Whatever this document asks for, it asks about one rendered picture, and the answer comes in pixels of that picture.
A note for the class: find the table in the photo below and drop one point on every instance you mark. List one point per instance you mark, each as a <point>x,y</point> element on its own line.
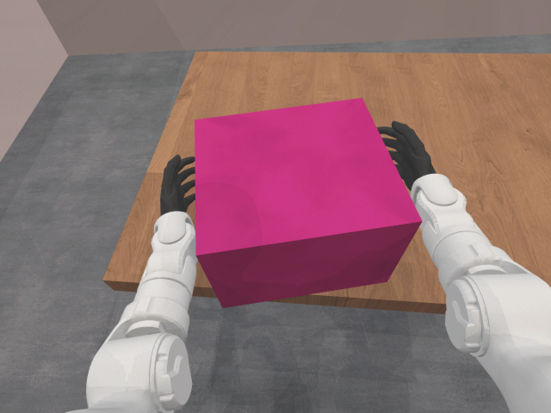
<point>484,119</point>

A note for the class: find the carton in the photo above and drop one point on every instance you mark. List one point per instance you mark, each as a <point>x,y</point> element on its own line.
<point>297,201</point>

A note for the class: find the robot left forearm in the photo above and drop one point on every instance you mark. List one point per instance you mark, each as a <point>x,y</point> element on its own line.
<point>162,300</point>

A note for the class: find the robot right forearm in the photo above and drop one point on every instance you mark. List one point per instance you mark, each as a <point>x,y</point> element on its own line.
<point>456,245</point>

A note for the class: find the robot left hand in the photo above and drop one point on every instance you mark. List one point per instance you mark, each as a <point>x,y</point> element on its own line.
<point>172,193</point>

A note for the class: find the robot right hand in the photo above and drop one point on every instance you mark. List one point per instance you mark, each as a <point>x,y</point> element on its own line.
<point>411,156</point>

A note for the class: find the robot right upper arm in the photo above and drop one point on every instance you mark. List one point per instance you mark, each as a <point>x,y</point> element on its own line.
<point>504,320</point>

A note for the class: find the robot left upper arm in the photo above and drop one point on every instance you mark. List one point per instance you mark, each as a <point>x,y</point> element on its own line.
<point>141,374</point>

